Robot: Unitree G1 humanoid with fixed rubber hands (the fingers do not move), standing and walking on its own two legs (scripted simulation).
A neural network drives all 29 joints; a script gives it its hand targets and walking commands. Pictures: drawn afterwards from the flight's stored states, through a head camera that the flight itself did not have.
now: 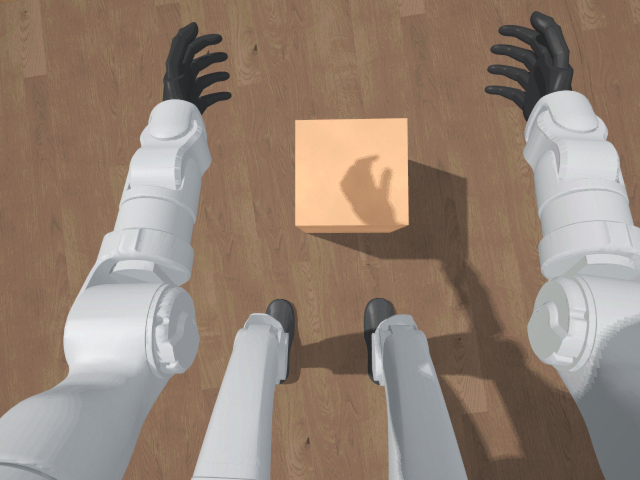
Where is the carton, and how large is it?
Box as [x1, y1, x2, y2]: [295, 118, 408, 232]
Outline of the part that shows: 406,118 295,120 295,225 305,232 389,232 407,225 408,211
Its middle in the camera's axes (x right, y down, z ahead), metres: +0.07 -0.12 +0.85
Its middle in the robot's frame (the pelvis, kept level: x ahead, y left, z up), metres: +0.50 -0.03 -0.52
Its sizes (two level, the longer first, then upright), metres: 0.210 0.200 0.250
